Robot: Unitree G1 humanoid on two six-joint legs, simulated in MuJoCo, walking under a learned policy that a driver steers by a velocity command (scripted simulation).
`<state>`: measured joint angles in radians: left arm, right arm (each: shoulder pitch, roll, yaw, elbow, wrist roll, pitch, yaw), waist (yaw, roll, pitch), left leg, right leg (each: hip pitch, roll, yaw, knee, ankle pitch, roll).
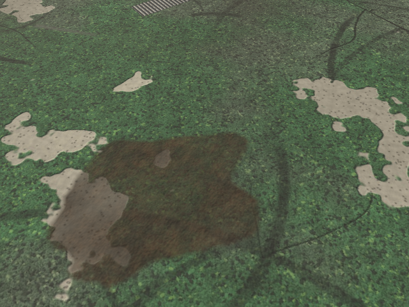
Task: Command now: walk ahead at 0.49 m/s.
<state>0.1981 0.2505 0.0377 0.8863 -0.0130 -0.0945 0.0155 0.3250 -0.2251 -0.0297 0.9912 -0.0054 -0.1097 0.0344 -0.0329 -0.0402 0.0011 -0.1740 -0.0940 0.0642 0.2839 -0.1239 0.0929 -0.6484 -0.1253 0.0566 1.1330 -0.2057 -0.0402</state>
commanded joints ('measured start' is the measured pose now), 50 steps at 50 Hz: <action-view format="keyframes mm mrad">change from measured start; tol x16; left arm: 1 33 42 12 -43 12 6 6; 11 -253 49 4 -139 -10 -19 -41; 17 310 249 80 -4 12 -22 -39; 22 22 63 20 -48 18 -25 -53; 42 199 160 51 83 -2 26 -1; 45 325 -19 -10 66 12 -5 -16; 50 122 90 39 18 -7 -11 -4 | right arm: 1 -39 -133 -22 -56 2 -16 -20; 17 167 -30 19 -42 19 -4 -27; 38 -424 -74 -17 -226 26 8 2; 41 -353 -111 -32 -219 26 -2 11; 45 139 -281 -93 -87 7 6 -3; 50 -138 -97 -36 -126 -5 -4 3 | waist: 1 46 77 53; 13 7 118 47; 17 141 -260 -393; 20 77 -22 -94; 26 13 -14 3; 40 76 -33 78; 43 -91 -33 -131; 45 -69 321 -407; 50 38 114 -54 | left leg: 1 -93 284 -217 -202 66 172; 13 192 348 -187 -12 194 86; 15 72 248 -99 354 397 33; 17 -522 30 -124 974 -423 -51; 18 -617 100 -186 1064 -384 -29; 31 -540 218 -93 462 207 -73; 39 -535 175 -71 250 120 -28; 43 28 106 -21 230 78 52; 45 606 494 -758 76 -119 258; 50 35 335 -339 -90 36 130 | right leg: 1 -31 -43 3 -145 152 27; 12 47 46 -51 -616 147 -10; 15 540 63 -51 -640 130 -92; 17 1069 -296 682 -821 -29 -310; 23 500 -97 158 -969 202 -178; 38 722 -132 17 -966 280 -147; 43 627 -52 -61 -522 686 -72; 44 287 54 -110 -142 347 -16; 45 20 196 -6 105 -362 12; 50 42 -21 23 62 -68 -22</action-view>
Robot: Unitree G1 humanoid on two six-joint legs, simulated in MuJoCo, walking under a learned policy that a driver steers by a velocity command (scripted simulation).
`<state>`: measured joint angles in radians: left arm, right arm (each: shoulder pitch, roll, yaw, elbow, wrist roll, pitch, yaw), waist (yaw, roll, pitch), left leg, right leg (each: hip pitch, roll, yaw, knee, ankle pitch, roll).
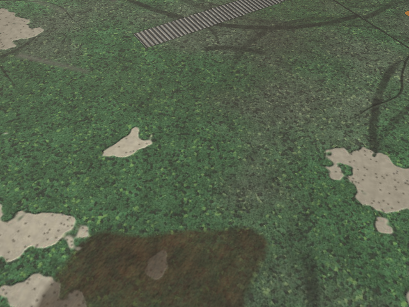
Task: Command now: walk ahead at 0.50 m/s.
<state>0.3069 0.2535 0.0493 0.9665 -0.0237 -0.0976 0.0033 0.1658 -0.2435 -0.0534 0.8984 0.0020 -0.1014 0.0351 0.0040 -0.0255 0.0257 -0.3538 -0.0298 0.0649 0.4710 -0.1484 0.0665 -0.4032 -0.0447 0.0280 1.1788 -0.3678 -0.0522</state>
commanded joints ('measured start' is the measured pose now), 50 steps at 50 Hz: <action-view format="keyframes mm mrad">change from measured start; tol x32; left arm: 1 33 62 26 -56 4 4 9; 50 -288 125 69 -130 28 96 57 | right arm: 1 28 -76 -13 -24 -11 -14 3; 21 366 15 34 117 -1 27 -41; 50 53 -160 -59 -139 4 84 -77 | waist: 1 13 107 -70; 16 -39 115 -17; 21 21 -243 -439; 50 6 138 -103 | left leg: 1 182 256 -305 -303 74 161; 18 357 204 -105 -20 597 55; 21 -101 -25 -113 626 -542 -79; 23 -214 30 -160 761 -536 -88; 50 225 242 -360 -159 244 140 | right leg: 1 -177 -106 46 -10 107 -6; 17 -72 10 -25 -689 404 -8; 21 704 -396 372 -660 1315 -308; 27 61 -228 105 -948 323 -178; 39 150 -282 -46 -927 164 -136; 44 -306 49 -29 -126 -276 104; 50 -270 38 32 -73 55 90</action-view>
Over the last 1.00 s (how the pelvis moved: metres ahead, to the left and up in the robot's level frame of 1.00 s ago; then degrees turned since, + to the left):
0.55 -0.01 -0.01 1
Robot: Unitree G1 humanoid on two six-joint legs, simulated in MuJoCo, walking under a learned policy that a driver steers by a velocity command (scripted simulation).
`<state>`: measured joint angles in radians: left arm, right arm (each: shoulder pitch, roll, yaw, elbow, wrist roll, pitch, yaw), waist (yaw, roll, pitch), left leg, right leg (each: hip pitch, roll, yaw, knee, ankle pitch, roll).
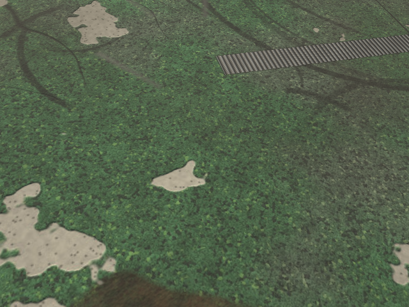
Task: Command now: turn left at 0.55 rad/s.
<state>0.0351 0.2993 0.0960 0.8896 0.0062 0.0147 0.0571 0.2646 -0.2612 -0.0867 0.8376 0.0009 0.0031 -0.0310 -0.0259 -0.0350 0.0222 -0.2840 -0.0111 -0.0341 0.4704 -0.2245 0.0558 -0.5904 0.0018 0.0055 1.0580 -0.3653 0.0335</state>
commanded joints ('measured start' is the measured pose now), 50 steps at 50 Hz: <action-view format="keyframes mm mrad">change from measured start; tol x32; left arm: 1 -23 70 20 -57 -6 -20 4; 50 218 33 -14 -77 -35 -57 -59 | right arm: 1 -27 -145 -27 -77 6 -21 -14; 50 -33 -101 -10 -83 -22 -131 37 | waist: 1 29 150 -101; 15 54 176 -74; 18 81 -229 -68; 34 94 -104 59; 39 -78 371 -440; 50 39 93 32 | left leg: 1 188 221 -267 -151 337 153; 14 56 142 -448 -170 -264 152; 21 -598 18 -142 591 -182 -7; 37 235 7 77 32 123 56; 39 719 454 -642 -123 -158 246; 50 153 261 42 -362 234 125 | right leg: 1 -96 -6 60 13 63 7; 15 392 20 17 -692 164 -41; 18 707 -405 654 -861 -188 -279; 26 552 -219 202 -932 198 -218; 37 450 -190 31 -512 748 -129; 39 -49 21 53 130 -210 -57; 40 -137 -25 139 238 -190 -69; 50 -136 -138 134 -17 299 -45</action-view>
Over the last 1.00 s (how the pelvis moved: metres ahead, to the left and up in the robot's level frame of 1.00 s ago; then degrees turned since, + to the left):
0.23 0.01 0.01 18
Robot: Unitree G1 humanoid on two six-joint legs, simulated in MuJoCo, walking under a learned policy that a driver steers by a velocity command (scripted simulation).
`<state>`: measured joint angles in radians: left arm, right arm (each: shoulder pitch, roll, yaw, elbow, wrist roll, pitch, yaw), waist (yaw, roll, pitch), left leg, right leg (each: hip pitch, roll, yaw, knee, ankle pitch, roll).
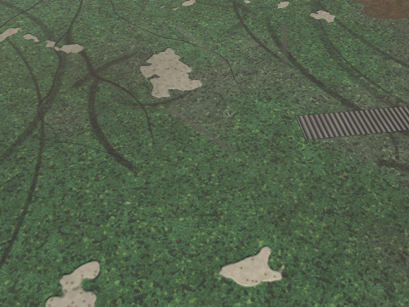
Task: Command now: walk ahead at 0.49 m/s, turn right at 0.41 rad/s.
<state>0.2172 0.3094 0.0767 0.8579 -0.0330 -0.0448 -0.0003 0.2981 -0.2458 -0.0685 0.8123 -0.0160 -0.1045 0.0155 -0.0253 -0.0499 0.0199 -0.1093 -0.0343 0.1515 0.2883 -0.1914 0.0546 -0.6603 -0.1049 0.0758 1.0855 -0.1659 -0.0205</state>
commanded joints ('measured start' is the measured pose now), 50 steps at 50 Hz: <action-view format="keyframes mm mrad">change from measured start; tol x32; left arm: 1 13 22 5 -55 7 0 -7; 50 -40 88 18 -140 43 -70 7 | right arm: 1 -64 -121 -29 -51 -4 -23 -13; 50 -77 -157 -39 -134 28 24 4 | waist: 1 36 103 41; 11 -28 84 90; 17 199 -53 -460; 26 13 1 5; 50 44 68 -74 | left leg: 1 -15 278 -112 -184 216 122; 14 184 296 19 302 934 67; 15 -71 247 6 584 666 37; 16 -475 36 -70 978 -320 -27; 17 -537 3 -299 1097 -417 -23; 36 -609 143 -119 368 181 -5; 41 -91 -30 -30 282 59 119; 44 498 365 -977 -11 -162 368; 50 -34 208 -511 -53 277 259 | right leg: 1 -67 -24 58 -104 153 12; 12 43 96 -156 -485 0 -88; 15 770 20 -22 -528 130 -195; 16 1114 -298 513 -596 16 -369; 24 502 -159 7 -930 213 -200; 35 698 -166 -262 -929 319 -139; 40 780 -175 -313 -571 907 -82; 41 684 -134 -334 -350 846 -47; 43 10 169 -170 321 -404 62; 50 50 -14 4 14 -149 39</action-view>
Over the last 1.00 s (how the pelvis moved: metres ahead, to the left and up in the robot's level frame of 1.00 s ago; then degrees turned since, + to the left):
0.32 0.11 0.00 8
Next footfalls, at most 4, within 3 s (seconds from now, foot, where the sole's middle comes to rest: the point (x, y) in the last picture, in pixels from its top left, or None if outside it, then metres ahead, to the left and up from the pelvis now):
0.30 right None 0.33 -0.16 -0.78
0.82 left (180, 266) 0.64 0.08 -0.78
1.32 right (210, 187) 0.97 -0.03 -0.78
1.82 left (120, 170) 1.06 0.33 -0.78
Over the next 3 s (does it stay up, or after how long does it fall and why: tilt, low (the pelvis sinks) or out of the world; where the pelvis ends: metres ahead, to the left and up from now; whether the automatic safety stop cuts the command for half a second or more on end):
stays up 1.58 0.42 -0.01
